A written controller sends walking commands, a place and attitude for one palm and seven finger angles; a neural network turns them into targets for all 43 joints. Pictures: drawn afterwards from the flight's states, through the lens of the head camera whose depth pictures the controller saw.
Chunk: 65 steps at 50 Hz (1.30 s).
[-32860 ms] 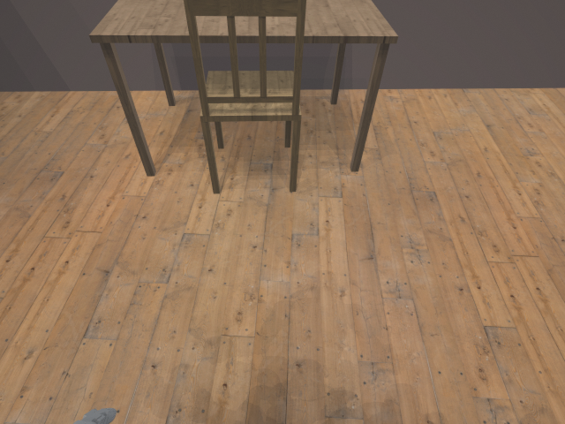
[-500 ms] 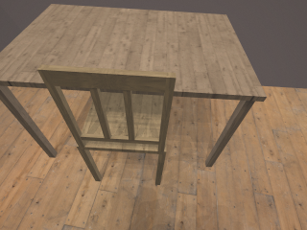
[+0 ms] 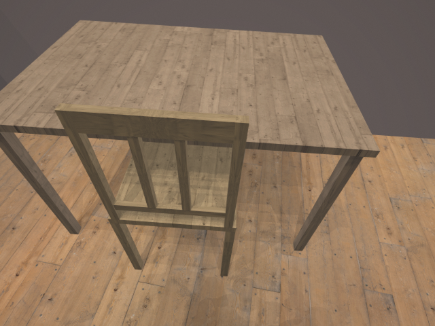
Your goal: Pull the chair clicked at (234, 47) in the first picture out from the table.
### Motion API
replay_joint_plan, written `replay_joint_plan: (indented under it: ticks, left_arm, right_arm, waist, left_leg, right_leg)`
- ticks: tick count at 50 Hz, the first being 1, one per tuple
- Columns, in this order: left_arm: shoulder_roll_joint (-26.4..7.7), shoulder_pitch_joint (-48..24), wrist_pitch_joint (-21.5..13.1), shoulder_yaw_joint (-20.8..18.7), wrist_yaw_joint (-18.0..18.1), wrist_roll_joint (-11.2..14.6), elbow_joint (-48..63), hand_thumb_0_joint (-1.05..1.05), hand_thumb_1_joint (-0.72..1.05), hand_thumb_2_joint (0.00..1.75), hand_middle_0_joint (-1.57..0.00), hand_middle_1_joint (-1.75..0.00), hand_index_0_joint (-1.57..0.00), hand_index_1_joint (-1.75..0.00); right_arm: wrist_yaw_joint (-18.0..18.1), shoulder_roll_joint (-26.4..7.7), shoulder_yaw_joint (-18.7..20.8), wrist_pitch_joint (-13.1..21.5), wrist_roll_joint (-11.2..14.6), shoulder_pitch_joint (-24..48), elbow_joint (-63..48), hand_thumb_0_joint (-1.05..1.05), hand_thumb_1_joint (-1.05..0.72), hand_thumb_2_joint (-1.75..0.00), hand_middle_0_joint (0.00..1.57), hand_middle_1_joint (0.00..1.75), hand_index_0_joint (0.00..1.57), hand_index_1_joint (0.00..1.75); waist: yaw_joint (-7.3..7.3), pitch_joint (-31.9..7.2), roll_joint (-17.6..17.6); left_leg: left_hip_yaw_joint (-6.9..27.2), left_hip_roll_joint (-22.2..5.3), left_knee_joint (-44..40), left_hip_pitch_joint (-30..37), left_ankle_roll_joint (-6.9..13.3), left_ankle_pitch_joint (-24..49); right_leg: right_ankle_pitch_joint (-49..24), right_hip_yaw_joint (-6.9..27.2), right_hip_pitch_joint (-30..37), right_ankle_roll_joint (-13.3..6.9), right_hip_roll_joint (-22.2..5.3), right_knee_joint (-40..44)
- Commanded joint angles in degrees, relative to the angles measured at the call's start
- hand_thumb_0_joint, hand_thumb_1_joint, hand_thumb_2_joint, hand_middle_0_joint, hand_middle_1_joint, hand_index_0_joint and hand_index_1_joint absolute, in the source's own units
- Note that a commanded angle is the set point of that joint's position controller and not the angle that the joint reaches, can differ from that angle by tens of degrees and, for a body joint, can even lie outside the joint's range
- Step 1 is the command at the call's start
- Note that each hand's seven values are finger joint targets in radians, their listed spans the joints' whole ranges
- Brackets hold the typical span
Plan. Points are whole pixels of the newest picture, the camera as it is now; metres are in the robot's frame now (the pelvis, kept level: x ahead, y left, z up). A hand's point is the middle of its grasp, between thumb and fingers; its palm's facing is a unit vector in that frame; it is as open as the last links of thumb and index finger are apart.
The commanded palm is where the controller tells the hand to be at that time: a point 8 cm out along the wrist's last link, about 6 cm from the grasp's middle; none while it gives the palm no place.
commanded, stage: come to a stop and stand still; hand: left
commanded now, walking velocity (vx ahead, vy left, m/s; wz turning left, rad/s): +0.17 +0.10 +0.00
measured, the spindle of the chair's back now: (144, 174) +0.49 +0.23 -0.08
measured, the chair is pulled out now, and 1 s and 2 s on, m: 0.00 0.00 0.00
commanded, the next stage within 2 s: look again from close up in 1.38 s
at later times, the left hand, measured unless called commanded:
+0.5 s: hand out of the picture +0.07 +0.18 -0.16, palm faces +0.00 -0.97 -0.26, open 7.4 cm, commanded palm none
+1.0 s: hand out of the picture -0.02 +0.19 -0.17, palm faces +0.03 -0.98 -0.18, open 7.4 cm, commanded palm none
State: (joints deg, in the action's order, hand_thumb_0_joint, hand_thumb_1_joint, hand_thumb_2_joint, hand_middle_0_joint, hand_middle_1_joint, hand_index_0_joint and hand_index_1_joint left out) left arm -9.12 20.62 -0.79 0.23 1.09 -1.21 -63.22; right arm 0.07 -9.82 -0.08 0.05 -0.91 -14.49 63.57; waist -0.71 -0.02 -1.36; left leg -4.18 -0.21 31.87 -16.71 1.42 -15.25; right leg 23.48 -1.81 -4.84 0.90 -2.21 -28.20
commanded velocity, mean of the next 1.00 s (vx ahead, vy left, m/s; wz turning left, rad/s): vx -0.03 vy -0.01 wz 0.00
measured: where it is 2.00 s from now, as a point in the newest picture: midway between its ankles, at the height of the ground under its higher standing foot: outside the picture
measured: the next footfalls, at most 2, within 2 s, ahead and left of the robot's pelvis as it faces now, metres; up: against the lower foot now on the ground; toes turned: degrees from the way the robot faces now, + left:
right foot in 0.32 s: +0.05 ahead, -0.11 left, +0.00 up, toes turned -3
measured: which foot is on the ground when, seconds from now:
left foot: down 0.00-1.00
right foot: down 0.00-0.14, up 0.16-0.30, down 0.32-1.00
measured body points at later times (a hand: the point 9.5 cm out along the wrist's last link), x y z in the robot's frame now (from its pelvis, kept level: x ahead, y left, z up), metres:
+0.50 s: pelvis +0.02 -0.01 +0.00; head +0.04 -0.02 +0.45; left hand +0.07 +0.23 -0.14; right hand +0.04 -0.23 -0.16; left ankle +0.02 +0.10 -0.73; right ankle +0.01 -0.11 -0.73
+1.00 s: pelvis -0.01 +0.02 +0.01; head -0.01 +0.03 +0.46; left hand -0.02 +0.25 -0.16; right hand -0.01 -0.21 -0.15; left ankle +0.02 +0.10 -0.73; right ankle +0.01 -0.11 -0.73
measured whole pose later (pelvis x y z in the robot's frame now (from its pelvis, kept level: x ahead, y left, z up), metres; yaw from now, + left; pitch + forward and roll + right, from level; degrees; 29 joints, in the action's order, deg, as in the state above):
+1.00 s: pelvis -0.01 +0.02 +0.01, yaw +1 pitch -1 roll +0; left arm -10.0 20.3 0.2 0.3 1.6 -0.9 -59.2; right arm -0.1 -8.9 -0.2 -0.6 -1.2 -18.4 60.8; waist 0.3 0.2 -1.2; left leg -3.4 1.1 27.9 -15.0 2.8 -12.3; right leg 12.7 -4.2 -13.8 0.3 -2.1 -27.3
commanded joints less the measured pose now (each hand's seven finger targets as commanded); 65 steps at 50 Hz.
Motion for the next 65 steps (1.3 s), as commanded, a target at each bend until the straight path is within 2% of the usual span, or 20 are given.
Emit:
replay_joint_plan:
  ticks: [1, 3, 5, 6, 7, 8, 11, 14, 17, 19, 20, 21, 22, 23, 25, 28, 30, 35, 48, 65]
  left_arm:
    - [-9.1, 5.1, -0.4, -2.6, 0.7, -0.2, 1.0, 0.0, 0.9, 0.9, -0.2, -0.3, -0.2, -0.3]
    - [-8.5, 5.2, -0.4, -2.7, 0.7, -0.3, 1.2, 0.0, 0.9, 0.9, -0.2, -0.3, -0.2, -0.3]
    - [-5.9, 3.9, -0.6, -1.9, 1.0, -0.1, 1.9, 0.0, 0.9, 0.9, -0.2, -0.3, -0.2, -0.3]
    - [-4.2, 2.6, -0.7, -1.3, 1.3, 0.2, 2.6, 0.0, 0.9, 0.9, -0.2, -0.3, -0.2, -0.3]
    - [-3.7, 1.3, -0.5, -1.1, 1.7, 0.5, 3.4, 0.0, 0.9, 0.9, -0.2, -0.3, -0.2, -0.3]
    - [-4.1, 0.4, -0.1, -1.2, 2.1, 0.8, 3.6, 0.0, 0.9, 0.9, -0.2, -0.3, -0.2, -0.3]
    - [-3.5, 0.9, 0.8, -1.5, 2.0, 0.9, 3.1, 0.0, 0.9, 0.9, -0.2, -0.3, -0.2, -0.3]
    - [-3.9, 4.2, 0.6, -1.7, 1.8, 0.5, 2.2, 0.0, 0.9, 0.9, -0.2, -0.3, -0.2, -0.3]
    - [-7.0, 1.1, -0.2, -1.7, 1.5, 0.3, 3.6, 0.0, 0.9, 0.9, -0.2, -0.3, -0.2, -0.3]
    - [-7.3, -1.6, -0.3, -1.7, 1.4, 0.4, 4.2, 0.0, 0.9, 0.9, -0.2, -0.3, -0.2, -0.3]
    - [-7.1, -2.5, -0.4, -1.6, 1.4, 0.4, 4.5, 0.0, 0.9, 0.9, -0.2, -0.3, -0.2, -0.3]
    - [-7.4, 0.0, -1.0, -1.9, 3.6, -0.4, 3.9, 0.0, 0.9, 0.9, -0.2, -0.3, -0.2, -0.3]
    - [-10.5, 0.0, -1.8, -2.4, 3.6, -0.1, 5.6, 0.0, 0.9, 0.9, -0.2, -0.3, -0.2, -0.3]
    - [-9.6, 0.6, -2.1, -2.1, 3.1, 0.4, 6.2, 0.0, 0.9, 0.9, -0.2, -0.3, -0.2, -0.3]
    - [-8.0, -1.4, -1.7, -1.3, 2.9, 0.8, 6.7, 0.0, 0.9, 0.9, -0.2, -0.3, -0.2, -0.3]
    - [-7.5, -4.2, -0.7, -1.1, 2.3, 0.7, 8.0, 0.0, 0.9, 0.9, -0.2, -0.3, -0.2, -0.3]
    - [-7.6, -4.2, -0.4, -1.0, 2.0, 0.5, 8.3, 0.0, 0.9, 0.9, -0.2, -0.3, -0.2, -0.3]
    - [-8.1, -4.5, -0.1, -1.1, 1.4, 0.3, 9.2, 0.0, 0.9, 0.9, -0.2, -0.3, -0.2, -0.3]
    - [-5.6, 1.0, -0.1, -0.9, 1.0, 0.2, 7.3, 0.0, 0.9, 0.9, -0.2, -0.3, -0.2, -0.3]
    - [-3.3, 4.5, -0.8, 0.1, 1.6, 0.3, 2.1, 0.0, 0.9, 0.9, -0.2, -0.3, -0.2, -0.3]
  right_arm:
    - [0.4, -4.5, 0.7, 1.6, -0.2, -0.7, -4.1, 0.0, -0.9, -0.9, 0.2, 0.3, 0.2, 0.3]
    - [0.6, -5.0, 0.6, 2.1, 0.0, -2.4, -3.8, 0.0, -0.9, -0.9, 0.2, 0.3, 0.2, 0.3]
    - [1.4, -7.8, 1.0, 2.7, -0.2, -9.2, -1.4, 0.0, -0.9, -0.9, 0.2, 0.3, 0.2, 0.3]
    - [2.1, -9.0, 1.2, 2.9, -0.1, -12.7, -0.4, 0.0, -0.9, -0.9, 0.2, 0.3, 0.2, 0.3]
    - [2.7, -8.1, 0.9, 2.9, 0.3, -12.8, 0.1, 0.0, -0.9, -0.9, 0.2, 0.3, 0.2, 0.3]
    - [3.1, -7.3, 0.5, 2.8, 0.4, -10.7, -0.3, 0.0, -0.9, -0.9, 0.2, 0.3, 0.2, 0.3]
    - [3.1, -6.8, 0.6, 2.2, 0.4, -4.8, -2.4, 0.0, -0.9, -0.9, 0.2, 0.3, 0.2, 0.3]
    - [2.8, -7.0, 1.2, 1.9, 0.8, -1.7, -3.7, 0.0, -0.9, -0.9, 0.2, 0.3, 0.2, 0.3]
    - [2.0, -3.8, 1.3, 1.2, 1.0, -2.7, -3.7, 0.0, -0.9, -0.9, 0.2, 0.3, 0.2, 0.3]
    - [1.7, -2.4, 1.1, 0.4, 0.5, -3.1, -3.0, 0.0, -0.9, -0.9, 0.2, 0.3, 0.2, 0.3]
    - [1.7, -2.4, 1.0, 0.5, 0.5, -4.0, -2.5, 0.0, -0.9, -0.9, 0.2, 0.3, 0.2, 0.3]
    - [1.3, -6.4, 2.0, 1.1, 0.5, -1.4, -6.0, 0.0, -0.9, -0.9, 0.2, 0.3, 0.2, 0.3]
    - [1.0, -5.7, 1.6, 1.1, 0.9, -1.2, -7.8, 0.0, -0.9, -0.9, 0.2, 0.3, 0.2, 0.3]
    - [1.0, -2.3, 1.3, 1.4, 0.5, -3.3, -7.2, 0.0, -0.9, -0.9, 0.2, 0.3, 0.2, 0.3]
    - [1.1, -3.0, 1.4, 0.9, 0.6, -3.1, -6.6, 0.0, -0.9, -0.9, 0.2, 0.3, 0.2, 0.3]
    - [1.1, -3.8, 1.4, 0.3, 0.3, -2.2, -6.7, 0.0, -0.9, -0.9, 0.2, 0.3, 0.2, 0.3]
    - [0.8, -4.2, 1.2, 0.0, 0.1, -0.9, -7.3, 0.0, -0.9, -0.9, 0.2, 0.3, 0.2, 0.3]
    - [0.4, -5.6, 1.4, -0.1, -0.3, -2.3, -7.8, 0.0, -0.9, -0.9, 0.2, 0.3, 0.2, 0.3]
    - [0.5, -6.1, 1.2, 0.7, 0.0, -4.1, -6.3, 0.0, -0.9, -0.9, 0.2, 0.3, 0.2, 0.3]
    - [0.9, -4.1, 0.4, 1.8, 0.8, -5.2, -1.3, 0.0, -0.9, -0.9, 0.2, 0.3, 0.2, 0.3]
  waist:
    - [-0.26, 8.1, -6.0]
    - [0.36, 7.2, -3.0]
    - [2.69, 1.0, 7.2]
    - [3.1, -0.8, 13.5]
    - [2.57, 0.1, 14.8]
    - [1.64, 0.6, 12.1]
    - [-0.26, 1.1, 7.7]
    - [-2.15, -2.1, 4.7]
    - [-0.41, -1.5, -3.0]
    - [0.74, 0.5, -8.5]
    - [1.05, 0.5, -8.1]
    - [0.74, -1.0, -8.6]
    - [1.22, -4.2, -6.9]
    - [1.46, -7.0, -8.5]
    - [1.82, -5.5, -8.2]
    - [1.79, 1.8, 2.5]
    - [1.29, 6.8, 3.6]
    - [1.8, 7.6, 2.1]
    - [0.59, 4.9, 2.8]
    - [0.3, 4.9, 1.3]
  left_leg:
    - [-0.9, -0.7, 1.4, -3.5, 0.5, -0.1]
    - [-0.4, -1.3, -0.1, -0.1, 1.2, 5.8]
    - [8.7, -7.5, -3.6, 13.5, 5.1, 29.8]
    - [14.9, -12.5, -5.9, 18.2, 8.9, 48.3]
    - [16.7, -15.5, -7.3, 18.8, 11.5, 63.6]
    - [15.6, -16.3, -7.0, 16.7, 12.0, 68.4]
    - [11.1, -13.9, -8.5, 11.4, 10.0, 55.8]
    - [8.2, -10.9, -6.5, 7.1, 6.1, 39.6]
    - [5.0, -4.0, -6.0, 2.6, 0.6, 8.5]
    - [3.2, -2.4, -5.3, 4.1, -0.5, 5.2]
    - [3.1, -2.7, -6.2, 5.2, -0.6, 5.9]
    - [3.6, -5.1, 2.0, 3.4, -1.6, 12.6]
    - [1.9, -3.1, 1.3, 0.2, -2.2, 7.6]
    - [2.0, -1.3, -0.5, -0.3, -1.0, 0.4]
    - [2.5, -2.1, -2.3, 2.1, -0.7, 2.1]
    - [4.8, -4.2, -5.0, 3.9, -0.4, 7.9]
    - [6.2, -4.4, -7.0, 1.1, -0.2, 3.7]
    - [7.0, -3.7, -9.3, 0.2, -0.2, -4.9]
    - [10.5, -5.3, -15.0, -3.6, 1.1, -11.0]
    - [9.3, -5.2, -14.8, 0.9, 1.3, 0.0]
  right_leg:
    - [-9.0, 8.8, -5.7, -6.9, -9.7, 8.8]
    - [-16.2, 5.5, -5.9, -5.8, -7.7, 4.2]
    - [-19.0, -2.5, -11.7, -2.7, -1.5, -10.6]
    - [-3.5, -3.8, -15.9, -1.5, 1.2, -17.3]
    - [9.4, -1.0, -18.8, -1.3, 0.6, -22.1]
    - [11.5, 1.7, -17.9, -1.2, -1.4, -21.7]
    - [3.6, 0.7, -12.7, -0.8, -2.4, -13.4]
    - [-13.3, -0.2, -4.4, -0.8, -1.6, -1.3]
    - [-27.4, 7.9, -4.5, -5.2, -8.6, 2.7]
    - [-26.8, 8.5, -7.7, -6.5, -9.8, 4.2]
    - [-26.3, 7.7, -8.2, -6.3, -9.3, 4.4]
    - [-51.0, 8.9, -4.6, -3.5, -8.5, 0.1]
    - [-65.8, 7.9, 2.4, -4.1, -11.8, -0.9]
    - [-70.3, 8.3, 5.4, -4.5, -12.3, -2.8]
    - [-58.5, 5.7, 2.7, -5.0, -10.4, -1.5]
    - [-27.0, 5.3, -7.1, -4.5, -6.7, 2.6]
    - [-11.3, 5.8, -10.8, -4.2, -5.5, 6.5]
    - [2.6, 6.5, -13.8, -4.2, -4.8, 9.8]
    - [-1.6, 3.2, -9.8, -2.6, -3.3, 7.2]
    - [-12.3, 2.1, -6.8, -2.2, -4.2, 6.7]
